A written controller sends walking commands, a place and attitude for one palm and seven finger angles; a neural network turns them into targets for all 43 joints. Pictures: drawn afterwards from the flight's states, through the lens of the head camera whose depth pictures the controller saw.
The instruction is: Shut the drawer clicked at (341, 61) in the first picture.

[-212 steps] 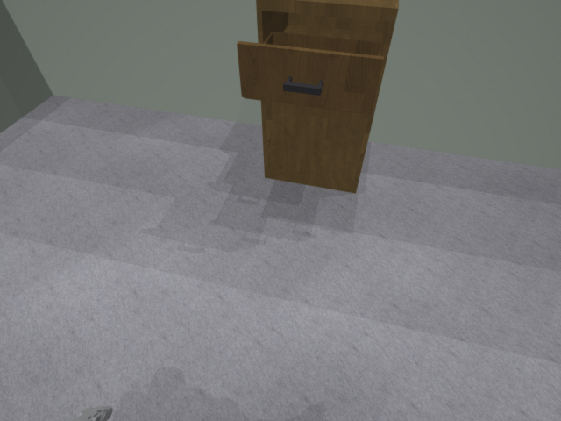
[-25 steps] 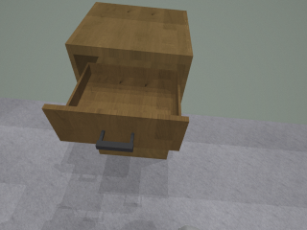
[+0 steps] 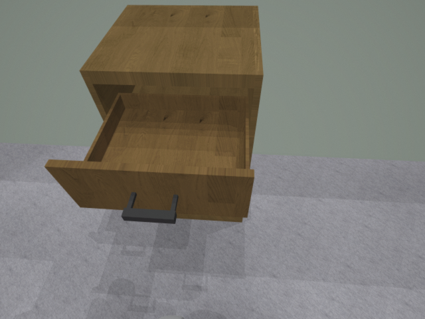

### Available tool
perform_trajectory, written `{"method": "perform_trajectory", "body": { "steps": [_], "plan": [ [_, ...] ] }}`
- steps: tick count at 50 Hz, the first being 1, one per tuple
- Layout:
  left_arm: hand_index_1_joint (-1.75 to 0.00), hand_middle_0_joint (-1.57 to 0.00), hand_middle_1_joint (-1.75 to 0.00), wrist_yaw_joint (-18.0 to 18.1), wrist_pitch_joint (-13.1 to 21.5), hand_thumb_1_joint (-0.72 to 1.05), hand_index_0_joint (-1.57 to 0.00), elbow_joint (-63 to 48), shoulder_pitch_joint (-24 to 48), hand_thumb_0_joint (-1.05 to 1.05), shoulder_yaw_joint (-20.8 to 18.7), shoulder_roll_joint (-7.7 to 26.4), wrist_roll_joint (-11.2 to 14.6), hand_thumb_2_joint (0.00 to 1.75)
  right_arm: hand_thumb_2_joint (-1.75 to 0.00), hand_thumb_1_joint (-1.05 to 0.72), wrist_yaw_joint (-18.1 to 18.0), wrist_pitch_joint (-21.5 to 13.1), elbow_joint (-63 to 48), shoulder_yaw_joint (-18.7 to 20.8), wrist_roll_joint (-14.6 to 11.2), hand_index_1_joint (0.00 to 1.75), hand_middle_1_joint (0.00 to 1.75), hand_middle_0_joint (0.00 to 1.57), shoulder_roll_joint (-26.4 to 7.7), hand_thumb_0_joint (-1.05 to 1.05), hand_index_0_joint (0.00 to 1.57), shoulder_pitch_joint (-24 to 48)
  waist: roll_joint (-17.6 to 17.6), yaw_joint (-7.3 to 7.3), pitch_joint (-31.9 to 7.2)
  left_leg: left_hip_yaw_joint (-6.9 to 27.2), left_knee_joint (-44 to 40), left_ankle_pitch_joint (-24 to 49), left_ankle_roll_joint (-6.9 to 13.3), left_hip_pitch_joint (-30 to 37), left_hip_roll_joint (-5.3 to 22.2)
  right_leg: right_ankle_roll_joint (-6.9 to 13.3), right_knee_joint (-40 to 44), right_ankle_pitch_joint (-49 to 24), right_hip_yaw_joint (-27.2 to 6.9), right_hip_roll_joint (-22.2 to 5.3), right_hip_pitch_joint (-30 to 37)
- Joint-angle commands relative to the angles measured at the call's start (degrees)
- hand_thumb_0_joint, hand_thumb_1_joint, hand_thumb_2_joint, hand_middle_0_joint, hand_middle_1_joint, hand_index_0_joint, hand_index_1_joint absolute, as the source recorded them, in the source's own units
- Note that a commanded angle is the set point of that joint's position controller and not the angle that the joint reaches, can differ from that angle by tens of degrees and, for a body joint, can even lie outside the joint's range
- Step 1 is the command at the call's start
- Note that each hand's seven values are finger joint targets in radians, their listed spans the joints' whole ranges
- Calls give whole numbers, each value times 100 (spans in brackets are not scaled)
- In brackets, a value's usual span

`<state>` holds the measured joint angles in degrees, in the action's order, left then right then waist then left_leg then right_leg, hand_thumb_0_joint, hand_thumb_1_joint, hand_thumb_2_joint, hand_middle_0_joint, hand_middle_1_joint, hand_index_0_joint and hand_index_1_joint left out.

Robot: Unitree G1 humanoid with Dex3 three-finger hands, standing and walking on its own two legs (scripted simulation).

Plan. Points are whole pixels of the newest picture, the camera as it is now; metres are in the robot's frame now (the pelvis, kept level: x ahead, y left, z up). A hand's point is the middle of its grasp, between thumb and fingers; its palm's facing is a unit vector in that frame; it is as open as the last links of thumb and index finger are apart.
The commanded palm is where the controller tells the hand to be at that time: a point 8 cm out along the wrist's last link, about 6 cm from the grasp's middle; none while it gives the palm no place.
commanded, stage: come to a stop and stand still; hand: left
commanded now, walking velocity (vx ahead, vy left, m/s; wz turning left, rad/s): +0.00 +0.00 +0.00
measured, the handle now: (151, 207) +0.35 +0.17 -0.04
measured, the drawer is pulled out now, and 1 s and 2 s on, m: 0.29 0.29 0.29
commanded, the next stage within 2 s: look again from close up in 1.56 s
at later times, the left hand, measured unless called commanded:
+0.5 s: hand out of the picture -0.04 +0.26 -0.17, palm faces +0.03 -0.97 -0.23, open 7.4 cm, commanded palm none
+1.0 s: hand out of the picture +0.02 +0.25 -0.17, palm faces +0.01 -0.98 -0.22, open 7.3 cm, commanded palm none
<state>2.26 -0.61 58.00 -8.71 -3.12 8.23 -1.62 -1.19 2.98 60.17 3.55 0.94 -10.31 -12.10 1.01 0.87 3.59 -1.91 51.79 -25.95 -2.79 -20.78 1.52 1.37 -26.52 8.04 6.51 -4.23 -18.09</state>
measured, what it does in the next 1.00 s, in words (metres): steps on the spot: left foot, then right foot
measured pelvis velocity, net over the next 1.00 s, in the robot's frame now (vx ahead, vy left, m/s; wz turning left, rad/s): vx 0.01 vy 0.08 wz -0.01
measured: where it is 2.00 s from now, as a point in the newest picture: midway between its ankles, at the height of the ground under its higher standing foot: outside the picture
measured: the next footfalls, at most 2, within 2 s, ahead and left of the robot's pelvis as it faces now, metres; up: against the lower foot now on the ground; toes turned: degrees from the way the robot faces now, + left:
left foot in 0.10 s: +0.09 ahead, +0.12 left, +0.00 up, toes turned +1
right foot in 0.30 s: +0.05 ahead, -0.05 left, +0.00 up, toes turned -1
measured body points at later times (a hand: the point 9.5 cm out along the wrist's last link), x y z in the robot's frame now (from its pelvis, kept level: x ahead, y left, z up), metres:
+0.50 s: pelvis -0.04 +0.08 +0.00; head -0.04 +0.06 +0.44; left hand -0.04 +0.31 -0.15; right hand +0.00 -0.16 -0.16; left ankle -0.01 +0.14 -0.74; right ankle +0.01 -0.05 -0.74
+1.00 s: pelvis +0.01 +0.08 +0.00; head +0.02 +0.07 +0.45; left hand +0.02 +0.30 -0.15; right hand +0.01 -0.14 -0.16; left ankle -0.01 +0.14 -0.74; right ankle +0.01 -0.05 -0.74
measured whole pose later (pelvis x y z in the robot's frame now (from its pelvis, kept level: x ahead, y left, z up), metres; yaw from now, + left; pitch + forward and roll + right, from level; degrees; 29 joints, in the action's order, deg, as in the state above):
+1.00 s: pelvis +0.01 +0.08 +0.00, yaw -1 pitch +0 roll +0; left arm 2.1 -0.3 60.9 -15.5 0.5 8.6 -0.6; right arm -1.6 -1.2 62.5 -0.5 0.8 -9.3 -16.0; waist 1.2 -0.1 1.4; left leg -5.7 23.2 -14.5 4.3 -9.3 -3.2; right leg -0.6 -26.1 13.5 -1.8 -0.4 -13.0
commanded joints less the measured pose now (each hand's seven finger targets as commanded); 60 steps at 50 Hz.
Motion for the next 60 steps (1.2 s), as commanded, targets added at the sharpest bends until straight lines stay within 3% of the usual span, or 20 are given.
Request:
{"method": "perform_trajectory", "body": {
  "steps": [1,3,4,5,6,7,8,9,13,15,16,18,19,21,23,24,32,39,44,60],
  "plan": [
    [-30,-20,-30,255,105,90,-20,-593,-607,0,-175,1638,-65,90,-90,-90,79,-219,-946,62,-68,30,30,20,-309,0,20,-615,-451,-50,-1668,-52,-942,-414,100,64,8,925,-34,-1946,-1619,-1573,1567],
    [-30,-20,-30,161,-47,90,-20,-645,-302,0,-113,1422,-15,90,-90,-90,79,-206,-1018,5,-31,30,30,20,-279,0,20,-826,-258,-293,-987,-435,-2554,845,152,1146,-266,463,-116,957,-1030,-926,-28],
    [-30,-20,-30,124,-98,90,-20,-683,-257,0,-27,1136,35,90,-90,-90,63,-206,-1041,-9,17,30,30,20,-462,0,20,-889,112,-330,-430,-179,-2968,796,236,1118,8,178,-371,1844,-743,-554,-631],
    [-30,-20,-30,82,-167,90,-20,-749,-338,0,22,835,71,90,-90,-90,68,-203,-1195,23,78,30,30,20,-805,0,20,-761,846,-259,21,872,-3552,170,566,379,833,-94,-901,2044,-326,-42,-826],
    [-30,-20,-30,53,-176,90,-20,-825,-494,0,13,701,102,90,-90,-90,54,-175,-1405,41,127,30,30,20,-1063,0,20,-392,871,-97,348,1276,-3855,-217,947,-654,1281,-157,-1468,1741,-190,316,-403],
    [-30,-20,-30,46,-233,90,-20,-707,-517,0,42,703,30,90,-90,-90,69,-212,-1469,13,100,30,30,20,-948,0,20,-33,1337,-65,539,1531,-4073,-597,1000,-1097,1143,-85,-2038,1712,-366,365,-226],
    [-30,-20,-30,34,-257,90,-20,-690,-754,0,55,745,11,90,-90,-90,78,-212,-1471,-15,106,30,30,20,-933,0,20,209,1449,76,422,1441,-4010,-405,1055,-1051,1065,-65,-2493,1645,-514,409,-237],
    [-30,-20,-30,10,-234,90,-20,-666,-824,0,57,747,29,90,-90,-90,75,-197,-1471,-20,99,30,30,20,-906,0,20,327,999,78,466,1192,-3873,-126,1074,-1007,944,-60,-2768,1510,-613,436,-232],
    [-30,-20,-30,-25,-41,90,-20,-646,-1212,0,115,725,35,90,-90,-90,46,-219,-1368,-66,48,30,30,20,-832,0,20,112,23,171,344,1017,-3224,254,944,-419,789,-2,-580,982,-774,338,276],
    [-30,-20,-30,-20,78,90,-20,-686,-1121,0,177,901,5,90,-90,-90,50,-224,-1312,-121,-25,30,30,20,-655,0,20,-184,-439,-94,225,606,-2746,30,571,99,158,326,516,1559,-1921,-257,-212],
    [-30,-20,-30,-39,100,90,-20,-733,-913,0,162,1034,13,90,-90,-90,64,-214,-1235,-119,-19,30,30,20,-610,0,20,-423,-545,-279,43,494,-2656,-73,499,585,24,463,791,2499,-2228,-393,-715],
    [-30,-20,-30,-22,100,90,-20,-808,-648,0,114,1085,18,90,-90,-90,64,-167,-1053,-74,2,30,30,20,-593,0,20,-742,-1330,-415,0,317,-2405,299,478,1142,-18,444,1025,2858,-2119,-407,-1135],
    [-30,-20,-30,-14,98,90,-20,-825,-608,0,121,1011,18,90,-90,-90,65,-182,-981,-81,8,30,30,20,-594,0,20,-827,-1259,-441,3,319,-2442,394,478,1296,25,395,988,2821,-2026,-361,-1262],
    [-30,-20,-30,-14,85,90,-20,-793,-689,0,142,893,34,90,-90,-90,67,-257,-894,-113,19,30,30,20,-606,0,20,-852,-539,-391,45,587,-3010,261,542,1095,239,243,607,2338,-1693,-78,-1060],
    [-30,-20,-30,-26,66,90,-20,-679,-953,0,156,804,45,90,-90,-90,62,-354,-850,-141,24,30,30,20,-687,0,20,-622,319,-164,-7,1061,-3763,-203,636,505,568,132,60,1388,-1250,203,-312],
    [-30,-20,-30,-25,60,90,-20,-600,-1081,0,163,757,36,90,-90,-90,54,-372,-845,-151,14,30,30,20,-725,0,20,-469,400,-51,-30,1157,-3904,-261,676,334,652,101,-92,1081,-1098,245,-50],
    [-30,-20,-30,-24,69,90,-20,-206,-1151,0,235,640,31,90,-90,-90,23,-395,-457,-203,-8,30,30,20,-661,0,20,-586,177,-12,89,1061,-4043,-324,631,289,594,112,103,938,-1116,136,186],
    [-30,-20,-30,-10,112,90,-20,-60,-1064,0,276,579,57,90,-90,-90,-4,-466,-203,-237,-24,30,30,20,-571,0,20,-739,-13,-61,-24,891,-3809,657,621,672,550,113,238,411,-1202,26,273],
    [-30,-20,-30,21,142,90,-20,60,-1039,0,291,576,82,90,-90,-90,-49,-521,-51,-269,-41,30,30,20,-494,0,20,-779,-146,-90,-268,627,-3396,2128,603,1173,507,97,256,-244,-1261,-55,417],
    [-30,-20,-30,48,176,90,-20,151,-943,0,302,687,107,90,-90,-90,-98,-511,158,-280,-43,30,30,20,-508,0,20,-623,-134,-139,-312,429,-3161,3005,504,1666,503,140,338,-1212,-1350,-159,659]
  ]
}}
